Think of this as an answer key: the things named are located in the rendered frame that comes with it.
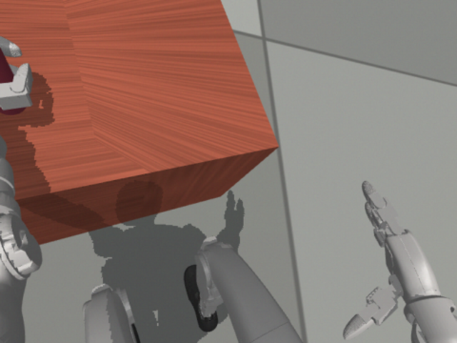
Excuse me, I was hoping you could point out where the right robot hand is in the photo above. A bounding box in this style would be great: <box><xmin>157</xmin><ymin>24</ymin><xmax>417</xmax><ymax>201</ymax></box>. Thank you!
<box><xmin>343</xmin><ymin>181</ymin><xmax>441</xmax><ymax>341</ymax></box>

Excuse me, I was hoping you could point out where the right robot arm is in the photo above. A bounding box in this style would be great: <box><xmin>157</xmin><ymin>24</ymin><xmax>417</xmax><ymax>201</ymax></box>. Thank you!
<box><xmin>403</xmin><ymin>295</ymin><xmax>457</xmax><ymax>343</ymax></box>

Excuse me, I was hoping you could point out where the can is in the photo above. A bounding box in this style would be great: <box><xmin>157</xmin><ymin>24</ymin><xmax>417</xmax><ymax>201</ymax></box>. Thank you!
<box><xmin>0</xmin><ymin>48</ymin><xmax>26</xmax><ymax>115</ymax></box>

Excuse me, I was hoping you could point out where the right robot foot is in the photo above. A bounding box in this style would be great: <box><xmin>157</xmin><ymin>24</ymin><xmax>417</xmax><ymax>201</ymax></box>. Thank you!
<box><xmin>184</xmin><ymin>264</ymin><xmax>218</xmax><ymax>332</ymax></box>

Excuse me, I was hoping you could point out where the left robot hand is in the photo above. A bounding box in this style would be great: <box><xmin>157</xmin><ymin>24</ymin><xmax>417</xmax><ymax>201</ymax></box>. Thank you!
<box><xmin>0</xmin><ymin>36</ymin><xmax>33</xmax><ymax>110</ymax></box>

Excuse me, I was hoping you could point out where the left robot arm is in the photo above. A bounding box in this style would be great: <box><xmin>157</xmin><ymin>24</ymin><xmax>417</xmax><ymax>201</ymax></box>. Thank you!
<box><xmin>0</xmin><ymin>135</ymin><xmax>42</xmax><ymax>343</ymax></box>

